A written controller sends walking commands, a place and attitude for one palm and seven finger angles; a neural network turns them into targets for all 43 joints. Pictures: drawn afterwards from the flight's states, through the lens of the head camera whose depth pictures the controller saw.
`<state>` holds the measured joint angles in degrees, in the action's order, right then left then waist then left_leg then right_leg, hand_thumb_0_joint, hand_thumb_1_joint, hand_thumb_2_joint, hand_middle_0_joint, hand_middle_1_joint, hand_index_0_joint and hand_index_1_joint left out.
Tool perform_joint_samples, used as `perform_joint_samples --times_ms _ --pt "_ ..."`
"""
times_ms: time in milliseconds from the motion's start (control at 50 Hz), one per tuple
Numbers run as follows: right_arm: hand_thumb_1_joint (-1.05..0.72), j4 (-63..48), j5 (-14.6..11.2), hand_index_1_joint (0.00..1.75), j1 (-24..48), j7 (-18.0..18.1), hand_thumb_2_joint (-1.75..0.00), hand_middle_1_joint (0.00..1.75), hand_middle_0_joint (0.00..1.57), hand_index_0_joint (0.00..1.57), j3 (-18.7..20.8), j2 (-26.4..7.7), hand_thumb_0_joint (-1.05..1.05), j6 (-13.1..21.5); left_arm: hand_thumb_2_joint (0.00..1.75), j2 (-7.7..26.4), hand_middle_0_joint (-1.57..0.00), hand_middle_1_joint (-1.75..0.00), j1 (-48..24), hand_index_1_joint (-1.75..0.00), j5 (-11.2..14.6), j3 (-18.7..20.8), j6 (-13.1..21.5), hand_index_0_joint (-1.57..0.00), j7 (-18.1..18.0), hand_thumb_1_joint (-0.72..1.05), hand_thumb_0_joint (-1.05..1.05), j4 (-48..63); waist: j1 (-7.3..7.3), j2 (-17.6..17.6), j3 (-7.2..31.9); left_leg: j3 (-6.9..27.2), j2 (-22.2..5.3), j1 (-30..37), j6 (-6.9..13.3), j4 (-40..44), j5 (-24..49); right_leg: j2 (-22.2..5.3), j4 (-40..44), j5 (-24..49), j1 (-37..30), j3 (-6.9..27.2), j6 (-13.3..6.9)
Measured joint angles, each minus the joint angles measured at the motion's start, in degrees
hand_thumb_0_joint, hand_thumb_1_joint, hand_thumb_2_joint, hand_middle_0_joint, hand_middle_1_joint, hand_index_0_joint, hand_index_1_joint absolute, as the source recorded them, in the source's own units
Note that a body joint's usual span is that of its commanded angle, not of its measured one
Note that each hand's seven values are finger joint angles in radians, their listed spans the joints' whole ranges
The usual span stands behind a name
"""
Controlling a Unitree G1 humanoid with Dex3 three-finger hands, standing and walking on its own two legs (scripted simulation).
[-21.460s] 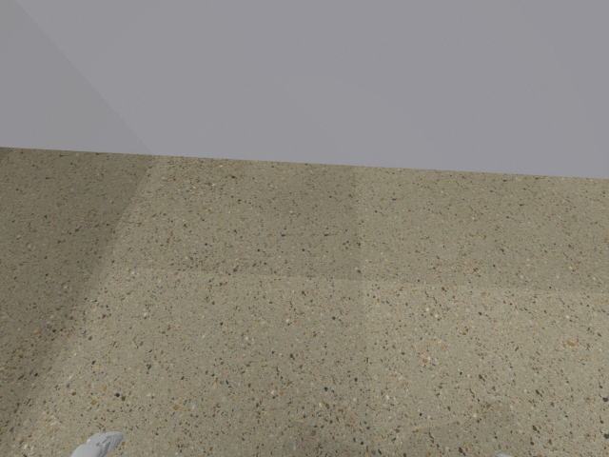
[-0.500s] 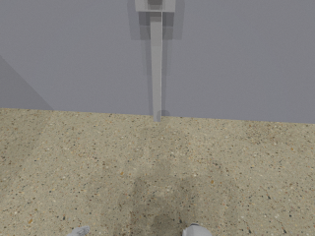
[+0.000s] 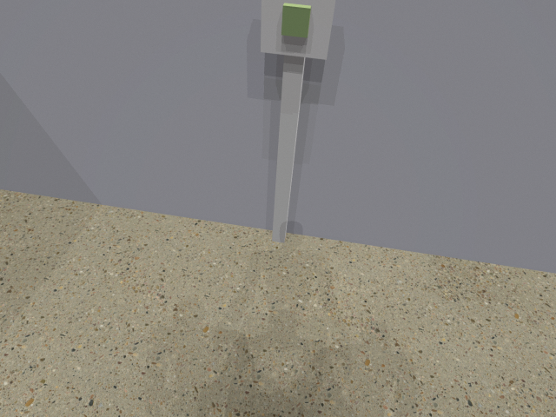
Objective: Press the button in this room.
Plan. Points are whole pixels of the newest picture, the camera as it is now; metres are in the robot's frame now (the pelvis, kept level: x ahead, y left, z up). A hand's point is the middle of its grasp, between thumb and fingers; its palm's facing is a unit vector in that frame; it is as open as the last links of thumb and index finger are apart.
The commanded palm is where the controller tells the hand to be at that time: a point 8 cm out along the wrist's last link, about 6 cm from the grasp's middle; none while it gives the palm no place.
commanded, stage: stand and wait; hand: left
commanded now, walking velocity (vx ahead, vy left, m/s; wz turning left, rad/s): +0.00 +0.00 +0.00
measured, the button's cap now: (296, 20) +1.00 +0.04 +0.20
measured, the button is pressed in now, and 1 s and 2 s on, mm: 0 0 0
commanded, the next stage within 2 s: look at it before walking up in 1.12 s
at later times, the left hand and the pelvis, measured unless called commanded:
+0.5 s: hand out of the picture -0.01 +0.15 -0.17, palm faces +0.05 -0.99 -0.14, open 7.4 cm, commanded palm none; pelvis +0.03 +0.01 +0.00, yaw -1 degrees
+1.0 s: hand out of the picture +0.05 +0.18 -0.17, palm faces +0.03 -0.98 -0.18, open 7.3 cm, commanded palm none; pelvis +0.06 +0.02 +0.00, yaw -1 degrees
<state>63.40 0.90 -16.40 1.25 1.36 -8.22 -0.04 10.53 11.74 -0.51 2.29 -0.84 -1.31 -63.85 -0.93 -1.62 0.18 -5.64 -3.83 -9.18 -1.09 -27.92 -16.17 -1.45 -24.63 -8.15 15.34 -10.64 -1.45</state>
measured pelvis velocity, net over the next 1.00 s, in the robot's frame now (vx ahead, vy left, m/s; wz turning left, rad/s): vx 0.06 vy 0.02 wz -0.02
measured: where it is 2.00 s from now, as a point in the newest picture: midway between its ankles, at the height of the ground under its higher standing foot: outside the picture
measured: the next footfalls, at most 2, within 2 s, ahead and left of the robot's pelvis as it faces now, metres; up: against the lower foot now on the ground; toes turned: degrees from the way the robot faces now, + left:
none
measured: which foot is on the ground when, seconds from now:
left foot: down 0.00-1.00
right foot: down 0.00-1.00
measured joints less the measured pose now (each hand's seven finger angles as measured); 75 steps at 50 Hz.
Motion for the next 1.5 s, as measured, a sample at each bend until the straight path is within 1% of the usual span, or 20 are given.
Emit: perform_joint_samples --times_ms 20,40,100,160,240,320,520,560,660,860,1300,1500 --pt "-0.92 0.14 -0.03 0.29 -0.45 -0.05 -0.90 0.29 0.20 0.20 -0.13 0.15 0.01 -0.07 0.90 0.17 -0.20 -0.30 0.79 -0.30 -0.13 -0.14 -0.07 -0.20 0.14 0.94 -0.01 -0.28 -0.22 -0.29 0.07 -0.13 0.47 0.63 0.11 1.21 0.46 -0.31 0.44 0.34 -0.27 0.24 0.52" --pt "-0.92 0.33 -0.09 0.29 -0.76 -0.05 -0.90 0.29 0.20 0.20 -0.26 0.27 0.01 -0.10 0.90 0.24 -0.20 -0.30 1.57 -0.30 -0.20 -0.33 -0.01 -0.20 0.23 0.94 0.00 -0.58 -0.47 -0.47 -0.08 -0.25 0.95 1.21 0.22 2.15 0.88 -0.61 0.89 1.29 -0.56 0.51 0.57" --pt "-0.91 0.85 -0.36 0.30 -1.13 0.00 -0.90 0.29 0.20 0.20 -0.47 0.38 0.01 -0.17 0.90 -0.39 -0.20 -0.30 3.87 -0.30 -0.19 -0.98 0.22 -0.20 0.32 0.93 0.00 -1.87 -1.08 0.37 -0.88 -0.42 1.64 2.62 0.45 4.13 1.70 -1.00 1.78 1.74 -1.47 0.73 -0.53" --pt "-0.91 0.92 -0.48 0.30 -1.11 -0.10 -0.90 0.29 0.20 0.20 -0.63 0.61 0.01 -0.48 0.90 -1.41 -0.20 -0.30 6.32 -0.30 -0.22 -1.50 0.30 -0.20 0.27 0.92 0.00 -3.05 -1.33 1.53 -1.30 -0.77 1.83 3.00 0.62 5.15 2.00 -1.03 2.43 1.77 -1.57 1.07 -0.42" --pt "-0.91 0.96 -0.49 0.30 -0.96 -0.09 -0.90 0.29 0.20 0.20 -0.84 1.27 0.01 -0.53 0.90 -2.77 -0.20 -0.30 8.76 -0.30 -0.21 -1.86 0.34 -0.20 0.06 0.92 0.01 -4.27 -1.06 2.22 -1.98 -1.36 1.77 2.69 0.73 5.60 1.97 -0.82 2.72 1.89 -0.91 1.65 -0.42" --pt "-0.91 1.39 -0.64 0.30 -1.56 -0.09 -0.90 0.29 0.20 0.20 -1.02 1.90 0.01 -0.16 0.90 -3.99 -0.20 -0.30 9.78 -0.30 -0.13 -2.10 0.63 -0.20 -0.14 0.91 0.01 -4.90 -0.59 2.17 -2.28 -1.77 1.55 2.54 0.70 5.66 1.57 -0.52 2.73 1.71 -0.54 2.04 -0.60" --pt "-0.91 3.33 -0.78 0.30 -3.62 0.39 -0.90 0.29 0.20 0.20 -1.36 2.82 0.01 0.60 0.90 -5.61 -0.20 -0.30 6.75 -0.30 0.03 -2.60 1.86 -0.20 -0.55 0.91 0.01 -3.69 0.18 1.71 -1.10 -1.75 1.43 4.08 0.58 5.79 0.15 -0.45 1.53 -0.31 -1.44 2.08 -0.48" --pt "-0.91 3.43 -0.76 0.30 -3.67 0.44 -0.90 0.29 0.20 0.20 -1.41 3.00 0.01 0.69 0.90 -5.30 -0.20 -0.30 6.02 -0.30 -0.40 -2.84 1.59 -0.20 -0.96 0.92 0.02 -3.71 0.35 1.56 -0.92 -1.88 1.36 4.44 0.55 5.77 -0.16 -0.37 1.21 -0.73 -1.58 2.21 -0.45" --pt "-0.91 3.33 -0.75 0.30 -3.78 0.54 -0.90 0.29 0.20 0.20 -1.47 3.33 0.01 1.02 0.90 -3.98 -0.20 -0.30 5.51 -0.30 0.00 -2.52 1.72 -0.20 -1.02 0.93 0.03 -3.43 0.76 1.56 -0.92 -1.88 1.23 5.06 0.48 5.75 -0.85 -0.26 0.79 -1.60 -2.01 2.21 -0.35" --pt "-0.91 3.28 -0.76 0.30 -2.87 0.60 -0.90 0.29 0.20 0.20 -1.39 2.86 0.01 1.26 0.90 -3.33 -0.20 -0.30 4.80 -0.30 0.16 -2.37 2.00 -0.20 -1.07 0.92 0.02 -2.57 0.61 2.22 -1.98 -1.62 1.48 5.89 0.72 6.09 -1.60 -0.54 0.48 -2.69 -2.68 2.02 0.13" --pt "-0.91 2.89 -0.75 0.30 -0.61 0.88 -0.90 0.29 0.20 0.20 -1.18 1.20 0.01 1.61 0.90 -2.57 -0.20 -0.30 3.98 -0.30 0.06 -2.26 1.81 -0.20 -0.72 0.92 0.01 -2.60 0.42 1.75 -2.68 -1.32 1.89 7.82 1.17 6.62 -2.26 -0.93 0.70 -3.48 -4.63 1.79 0.83" --pt "-0.90 2.90 -0.70 0.30 -0.27 0.69 -0.90 0.29 0.20 0.20 -0.88 0.02 0.01 1.61 0.90 -1.23 -0.20 -0.30 2.89 -0.30 0.00 -1.95 1.92 -0.20 -0.43 0.91 0.01 -2.04 0.58 1.60 -3.03 -1.22 2.19 8.21 1.43 7.01 -1.89 -1.19 1.17 -3.06 -5.12 1.73 0.99"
